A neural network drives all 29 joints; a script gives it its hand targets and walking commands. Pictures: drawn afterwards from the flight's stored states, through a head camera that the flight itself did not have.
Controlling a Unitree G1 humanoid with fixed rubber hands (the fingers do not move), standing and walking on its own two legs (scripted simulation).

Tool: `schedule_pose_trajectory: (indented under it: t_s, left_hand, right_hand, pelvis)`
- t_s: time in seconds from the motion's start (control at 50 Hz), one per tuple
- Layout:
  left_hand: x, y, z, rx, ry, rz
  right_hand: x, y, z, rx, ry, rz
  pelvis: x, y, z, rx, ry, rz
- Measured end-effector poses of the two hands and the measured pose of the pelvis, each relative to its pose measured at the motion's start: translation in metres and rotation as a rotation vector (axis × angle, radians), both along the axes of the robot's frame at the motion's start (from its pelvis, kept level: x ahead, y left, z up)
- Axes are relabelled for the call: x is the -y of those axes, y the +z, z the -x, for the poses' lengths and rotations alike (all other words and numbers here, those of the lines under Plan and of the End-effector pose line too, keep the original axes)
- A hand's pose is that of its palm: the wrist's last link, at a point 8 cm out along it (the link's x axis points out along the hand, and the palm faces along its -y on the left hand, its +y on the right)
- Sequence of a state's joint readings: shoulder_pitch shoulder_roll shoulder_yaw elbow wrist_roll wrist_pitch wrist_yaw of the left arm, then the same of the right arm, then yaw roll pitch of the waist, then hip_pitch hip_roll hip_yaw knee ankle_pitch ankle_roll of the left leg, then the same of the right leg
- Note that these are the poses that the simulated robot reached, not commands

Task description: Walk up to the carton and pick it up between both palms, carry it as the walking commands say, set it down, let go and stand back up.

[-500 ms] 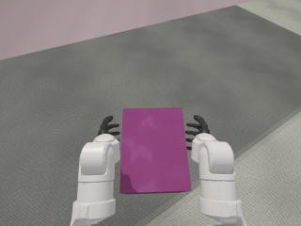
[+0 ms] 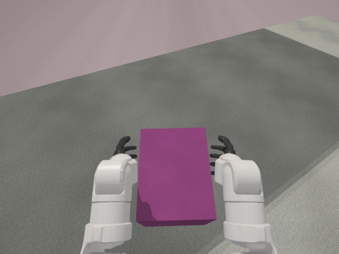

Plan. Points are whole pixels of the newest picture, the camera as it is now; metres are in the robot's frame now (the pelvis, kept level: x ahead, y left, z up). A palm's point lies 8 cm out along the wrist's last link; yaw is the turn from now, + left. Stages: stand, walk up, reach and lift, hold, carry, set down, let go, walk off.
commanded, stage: carry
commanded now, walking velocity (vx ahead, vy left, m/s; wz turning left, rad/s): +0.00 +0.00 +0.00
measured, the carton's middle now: (173, 178) +0.33 +0.00 -0.01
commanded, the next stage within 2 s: none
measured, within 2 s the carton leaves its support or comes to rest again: neither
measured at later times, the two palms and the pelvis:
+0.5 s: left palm (119, 185) +0.27 +0.12 +0.07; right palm (230, 185) +0.27 -0.12 +0.08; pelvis -0.04 +0.00 -0.01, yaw +0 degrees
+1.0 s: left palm (113, 210) +0.20 +0.12 +0.10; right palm (242, 208) +0.21 -0.12 +0.10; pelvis -0.09 -0.01 -0.01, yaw +1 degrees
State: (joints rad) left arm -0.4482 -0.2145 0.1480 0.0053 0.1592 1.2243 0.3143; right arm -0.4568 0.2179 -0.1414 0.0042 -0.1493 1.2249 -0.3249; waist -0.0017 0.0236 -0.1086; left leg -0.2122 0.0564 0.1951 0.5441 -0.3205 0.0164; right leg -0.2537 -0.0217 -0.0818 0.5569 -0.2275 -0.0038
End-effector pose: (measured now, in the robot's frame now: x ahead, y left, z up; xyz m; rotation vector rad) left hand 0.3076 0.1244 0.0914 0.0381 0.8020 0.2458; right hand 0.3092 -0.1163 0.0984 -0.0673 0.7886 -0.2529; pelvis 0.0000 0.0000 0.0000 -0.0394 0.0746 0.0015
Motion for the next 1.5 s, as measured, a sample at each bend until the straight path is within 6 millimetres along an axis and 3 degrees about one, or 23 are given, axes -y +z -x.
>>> schedule_pose_trajectory:
  t_s: [0.26, 0.5, 0.82, 1.2, 1.34, 1.5]
  left_hand:
    - [-0.002, -0.006, 0.010, 0.001, -0.008, 0.003]
    - [0.001, -0.017, 0.042, -0.008, -0.001, -0.002]
    - [0.006, 0.005, 0.087, 0.014, -0.002, -0.003]
    - [0.006, 0.002, 0.113, -0.005, 0.014, -0.002]
    - [-0.001, -0.004, 0.117, -0.005, 0.021, -0.016]
    - [-0.024, -0.021, 0.129, -0.026, 0.045, -0.012]
  right_hand:
    - [-0.002, -0.005, 0.011, 0.001, -0.004, 0.005]
    - [0.001, -0.018, 0.041, -0.009, 0.008, -0.008]
    - [0.006, 0.003, 0.087, 0.013, 0.001, -0.009]
    - [0.005, 0.002, 0.110, -0.002, 0.005, -0.002]
    - [-0.002, -0.006, 0.113, 0.001, 0.003, -0.007]
    - [-0.025, -0.023, 0.119, -0.018, 0.028, -0.010]
  pelvis:
    - [-0.003, -0.004, 0.011, -0.001, 0.002, 0.004]
    - [0.001, -0.014, 0.040, 0.024, 0.002, -0.016]
    - [0.006, -0.009, 0.080, 0.060, 0.013, -0.026]
    - [0.008, -0.008, 0.105, 0.065, 0.024, -0.030]
    - [0.001, -0.014, 0.111, 0.053, 0.032, -0.039]
    - [-0.016, -0.022, 0.121, 0.049, 0.042, -0.048]
